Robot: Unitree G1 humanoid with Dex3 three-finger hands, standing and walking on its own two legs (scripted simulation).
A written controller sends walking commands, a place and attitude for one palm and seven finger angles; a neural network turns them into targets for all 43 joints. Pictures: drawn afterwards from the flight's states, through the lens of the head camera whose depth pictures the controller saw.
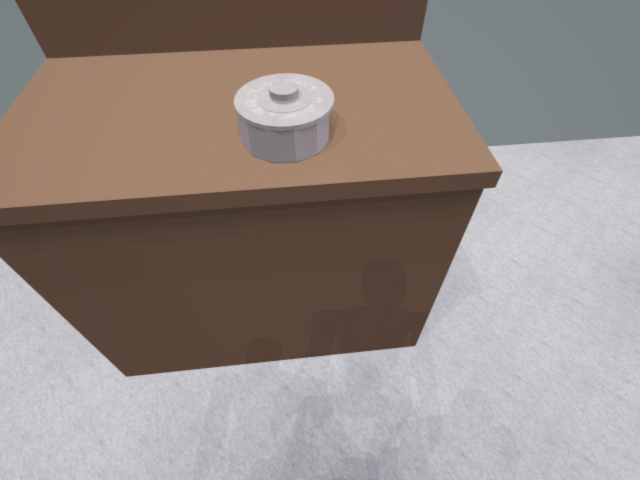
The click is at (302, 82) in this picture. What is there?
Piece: lid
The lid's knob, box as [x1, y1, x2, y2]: [269, 80, 298, 100]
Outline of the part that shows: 269,85 270,96 277,100 288,100 295,97 298,93 297,84 290,80 278,80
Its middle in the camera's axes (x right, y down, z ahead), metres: -0.07 -0.26 +0.68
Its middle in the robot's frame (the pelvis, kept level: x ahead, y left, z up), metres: +0.71 +0.11 +0.12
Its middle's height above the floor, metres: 0.89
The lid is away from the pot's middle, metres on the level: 0.00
